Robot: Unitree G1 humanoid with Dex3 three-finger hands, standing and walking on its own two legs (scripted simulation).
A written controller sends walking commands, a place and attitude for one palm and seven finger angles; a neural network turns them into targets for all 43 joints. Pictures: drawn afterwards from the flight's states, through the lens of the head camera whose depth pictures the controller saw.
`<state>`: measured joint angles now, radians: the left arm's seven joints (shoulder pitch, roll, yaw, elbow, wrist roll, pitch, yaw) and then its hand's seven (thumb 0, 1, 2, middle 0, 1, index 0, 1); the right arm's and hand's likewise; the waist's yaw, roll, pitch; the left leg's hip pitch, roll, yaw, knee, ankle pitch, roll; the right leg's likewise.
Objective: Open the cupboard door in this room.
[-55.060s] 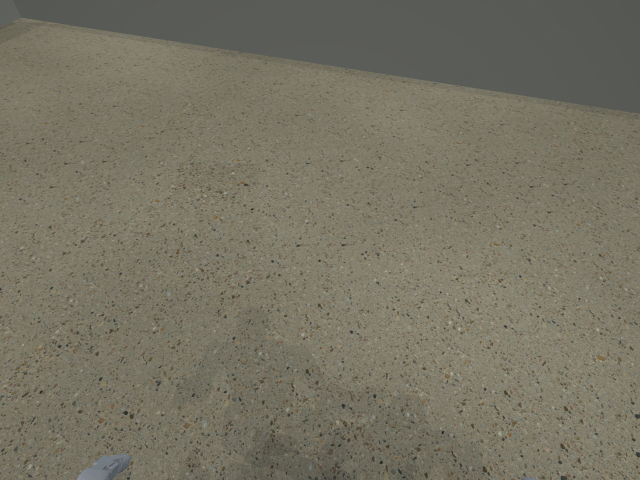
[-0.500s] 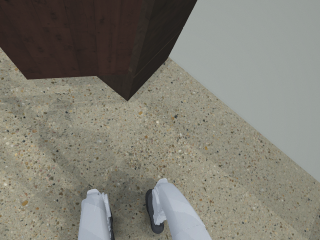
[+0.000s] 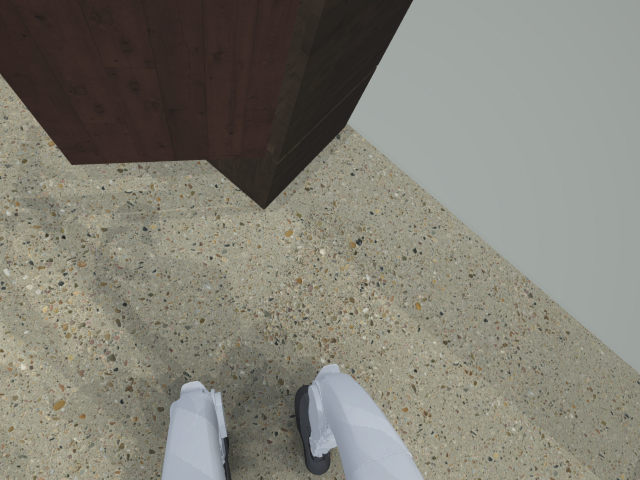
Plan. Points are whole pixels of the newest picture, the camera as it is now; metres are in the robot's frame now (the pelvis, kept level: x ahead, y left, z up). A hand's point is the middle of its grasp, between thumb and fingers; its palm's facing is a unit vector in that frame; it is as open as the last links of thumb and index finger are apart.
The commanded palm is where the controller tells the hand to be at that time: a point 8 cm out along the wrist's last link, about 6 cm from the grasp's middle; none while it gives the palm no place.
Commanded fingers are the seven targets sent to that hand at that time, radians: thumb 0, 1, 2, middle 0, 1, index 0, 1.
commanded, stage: slide the fingers in behind the handle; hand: left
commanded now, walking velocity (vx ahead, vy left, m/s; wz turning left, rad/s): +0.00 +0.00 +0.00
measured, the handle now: out of the picture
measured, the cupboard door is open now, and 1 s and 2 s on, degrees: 49 49 48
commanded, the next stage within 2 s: close the thumb around the handle in 1.38 s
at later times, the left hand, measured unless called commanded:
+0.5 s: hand out of the picture +0.56 +0.29 +0.09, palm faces +0.03 -1.00 -0.02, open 14.0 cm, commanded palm +0.56 +0.30 +0.07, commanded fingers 0.00 -0.50 0.30 -0.30 -1.20 -0.30 -1.20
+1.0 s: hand out of the picture +0.56 +0.25 +0.08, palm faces +0.04 -1.00 -0.01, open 14.0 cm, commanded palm +0.55 +0.27 +0.07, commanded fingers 0.00 -0.50 0.30 -0.30 -1.20 -0.30 -1.20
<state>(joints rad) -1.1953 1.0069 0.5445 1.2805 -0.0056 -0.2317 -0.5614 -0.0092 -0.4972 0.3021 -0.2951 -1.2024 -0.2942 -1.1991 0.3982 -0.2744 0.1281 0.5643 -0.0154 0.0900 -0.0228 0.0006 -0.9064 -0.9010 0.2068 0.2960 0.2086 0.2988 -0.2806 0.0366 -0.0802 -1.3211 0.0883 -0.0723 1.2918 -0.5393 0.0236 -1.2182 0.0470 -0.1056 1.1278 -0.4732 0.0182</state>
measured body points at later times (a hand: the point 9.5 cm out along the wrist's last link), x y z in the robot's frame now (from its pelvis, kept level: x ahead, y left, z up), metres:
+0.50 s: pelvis +0.00 -0.01 +0.00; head +0.20 +0.05 +0.40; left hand +0.55 +0.34 +0.09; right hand -0.03 -0.26 -0.09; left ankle +0.01 +0.10 -0.62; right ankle +0.02 -0.14 -0.62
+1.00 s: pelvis +0.00 -0.01 +0.00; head +0.19 +0.04 +0.41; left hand +0.55 +0.31 +0.09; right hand -0.03 -0.27 -0.09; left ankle +0.01 +0.10 -0.62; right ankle +0.02 -0.14 -0.62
